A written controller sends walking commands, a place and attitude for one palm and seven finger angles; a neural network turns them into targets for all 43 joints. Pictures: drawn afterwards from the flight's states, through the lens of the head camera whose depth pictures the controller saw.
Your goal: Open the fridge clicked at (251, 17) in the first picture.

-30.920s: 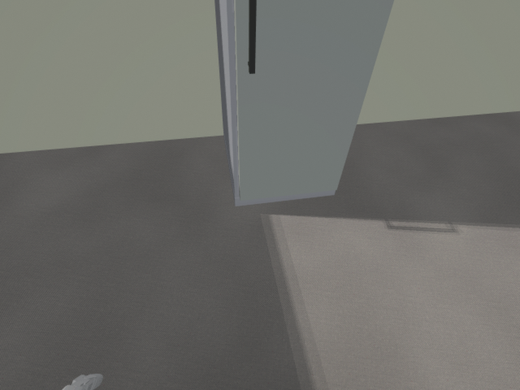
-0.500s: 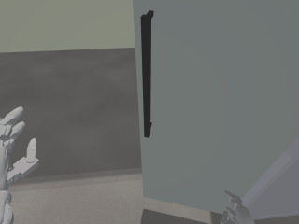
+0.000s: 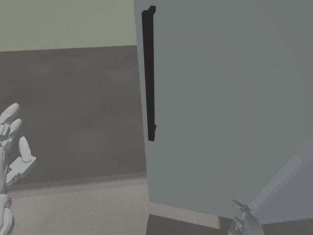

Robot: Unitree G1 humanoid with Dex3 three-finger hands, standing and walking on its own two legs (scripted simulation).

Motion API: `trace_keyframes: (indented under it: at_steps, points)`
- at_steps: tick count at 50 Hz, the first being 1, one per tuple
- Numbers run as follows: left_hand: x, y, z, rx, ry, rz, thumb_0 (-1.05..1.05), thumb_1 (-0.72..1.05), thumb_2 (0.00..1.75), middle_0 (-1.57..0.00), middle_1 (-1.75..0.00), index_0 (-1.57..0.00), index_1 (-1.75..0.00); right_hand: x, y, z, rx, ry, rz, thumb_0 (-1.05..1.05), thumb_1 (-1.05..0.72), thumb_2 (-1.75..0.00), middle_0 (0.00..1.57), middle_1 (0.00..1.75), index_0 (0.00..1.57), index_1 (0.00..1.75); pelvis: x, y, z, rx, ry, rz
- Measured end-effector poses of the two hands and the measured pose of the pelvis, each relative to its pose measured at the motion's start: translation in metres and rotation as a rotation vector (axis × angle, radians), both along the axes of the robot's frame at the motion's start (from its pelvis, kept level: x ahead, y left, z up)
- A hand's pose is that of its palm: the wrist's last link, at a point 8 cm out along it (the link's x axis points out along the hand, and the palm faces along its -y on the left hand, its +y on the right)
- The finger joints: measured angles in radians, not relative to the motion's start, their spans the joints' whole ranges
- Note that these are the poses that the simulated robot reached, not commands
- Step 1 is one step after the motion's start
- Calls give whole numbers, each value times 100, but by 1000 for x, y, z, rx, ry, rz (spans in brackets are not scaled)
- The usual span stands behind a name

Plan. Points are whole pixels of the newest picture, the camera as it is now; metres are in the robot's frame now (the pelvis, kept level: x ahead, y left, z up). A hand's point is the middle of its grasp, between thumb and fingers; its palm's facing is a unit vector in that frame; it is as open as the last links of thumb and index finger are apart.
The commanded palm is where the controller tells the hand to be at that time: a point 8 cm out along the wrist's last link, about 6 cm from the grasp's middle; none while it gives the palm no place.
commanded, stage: step back with the hand held close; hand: left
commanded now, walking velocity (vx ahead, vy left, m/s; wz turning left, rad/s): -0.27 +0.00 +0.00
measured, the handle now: (151, 88) +0.43 +0.08 +0.18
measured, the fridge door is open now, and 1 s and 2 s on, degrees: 72 72 72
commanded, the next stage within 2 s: stop stepping back and stand still in 1.34 s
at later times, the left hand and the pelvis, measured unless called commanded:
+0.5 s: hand (12, 184) +0.15 +0.29 +0.15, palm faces +0.43 -0.78 -0.46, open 7.4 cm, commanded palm +0.09 +0.32 +0.17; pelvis -0.06 +0.02 -0.02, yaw -1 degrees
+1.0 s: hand out of the picture +0.10 +0.29 +0.16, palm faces +0.42 -0.77 -0.48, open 7.4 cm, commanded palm +0.04 +0.32 +0.17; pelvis -0.10 +0.02 -0.01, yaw +0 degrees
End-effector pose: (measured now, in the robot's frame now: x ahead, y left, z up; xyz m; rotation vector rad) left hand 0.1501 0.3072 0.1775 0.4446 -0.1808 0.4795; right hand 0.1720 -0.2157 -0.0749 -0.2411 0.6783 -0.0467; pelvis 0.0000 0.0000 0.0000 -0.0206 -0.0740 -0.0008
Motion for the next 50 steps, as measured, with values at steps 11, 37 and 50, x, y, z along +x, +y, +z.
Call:
trace_keyframes:
  at_steps: [11, 37, 50]
  points:
    - [6, -10, -12, 78, 101, -153, 1, 89, 89, -21, -31, -21, -30, -24, -9, 1, -38, 51, -99, 1, -90, -90, 20, 30, 20, 30, -19, 12, -3, 6, 74, -27]
    - [-69, 12, -6, 117, -137, -128, 1, 89, 89, -21, -31, -21, -30, -100, 9, -4, -101, 43, -61, 1, -90, -90, 20, 30, 20, 30, -84, 25, -21, -16, 61, -14]
    - [-96, 17, 2, 183, -70, -113, 1, 89, 90, -21, -31, -21, -30, -112, 14, -4, -70, 60, -18, 1, -90, -90, 20, 30, 20, 30, -105, 17, -11, -21, 156, -2]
